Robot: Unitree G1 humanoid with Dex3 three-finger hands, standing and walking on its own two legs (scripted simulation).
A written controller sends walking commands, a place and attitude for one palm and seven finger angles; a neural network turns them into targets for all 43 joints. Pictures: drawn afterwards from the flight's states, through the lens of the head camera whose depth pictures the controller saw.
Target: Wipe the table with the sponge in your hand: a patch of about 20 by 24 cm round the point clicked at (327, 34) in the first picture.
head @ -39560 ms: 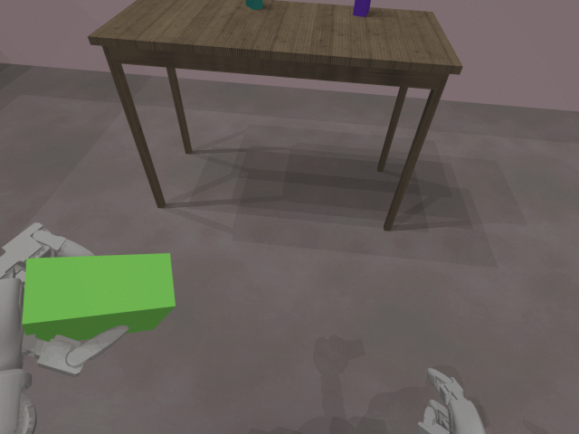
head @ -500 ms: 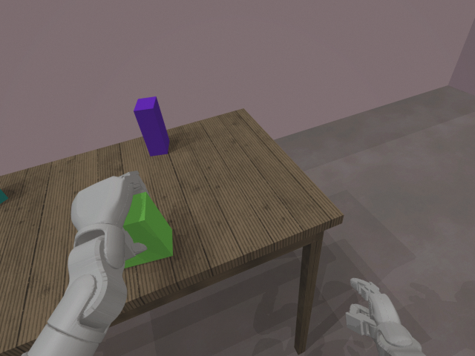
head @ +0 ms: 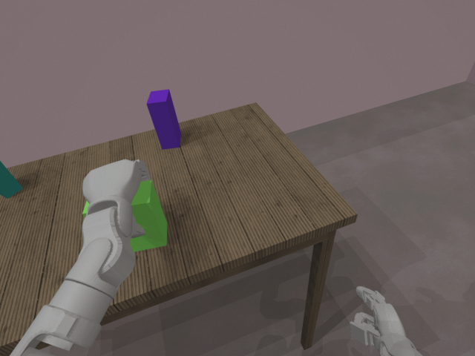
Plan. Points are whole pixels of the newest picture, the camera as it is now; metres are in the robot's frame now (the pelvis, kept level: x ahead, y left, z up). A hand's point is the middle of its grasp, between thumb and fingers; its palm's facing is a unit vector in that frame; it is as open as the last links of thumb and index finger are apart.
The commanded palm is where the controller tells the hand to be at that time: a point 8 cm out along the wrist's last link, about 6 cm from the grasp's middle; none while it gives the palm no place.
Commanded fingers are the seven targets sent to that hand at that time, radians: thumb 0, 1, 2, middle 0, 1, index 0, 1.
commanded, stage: wipe forward along the middle lane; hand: left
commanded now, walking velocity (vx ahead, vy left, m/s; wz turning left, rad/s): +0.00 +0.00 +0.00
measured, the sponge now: (133, 226) +0.32 +0.24 +0.07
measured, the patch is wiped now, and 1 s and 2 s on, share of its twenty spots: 1.00 1.00 1.00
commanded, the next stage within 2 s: slide back across to the first lane in 1.24 s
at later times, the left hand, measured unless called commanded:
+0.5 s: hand (131, 189) +0.36 +0.25 +0.13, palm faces +0.00 -0.05 -1.00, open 10.0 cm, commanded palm +0.34 +0.27 +0.15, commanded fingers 0.00 0.10 1.30 -1.20 -1.60 -1.20 -1.60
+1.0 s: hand (126, 171) +0.40 +0.27 +0.13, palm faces -0.07 +0.00 -1.00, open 10.0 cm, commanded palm +0.39 +0.29 +0.16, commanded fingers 0.00 0.10 1.30 -1.20 -1.60 -1.20 -1.60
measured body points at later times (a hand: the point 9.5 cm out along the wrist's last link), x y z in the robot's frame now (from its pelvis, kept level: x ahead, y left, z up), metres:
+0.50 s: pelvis -0.01 +0.00 +0.00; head -0.03 -0.05 +0.45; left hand +0.35 +0.24 +0.18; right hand +0.18 -0.24 -0.11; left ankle +0.01 +0.13 -0.74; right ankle +0.01 -0.06 -0.74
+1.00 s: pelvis -0.01 -0.01 +0.00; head -0.01 -0.05 +0.44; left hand +0.40 +0.27 +0.19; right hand +0.10 -0.28 -0.14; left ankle +0.01 +0.12 -0.74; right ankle +0.01 -0.06 -0.74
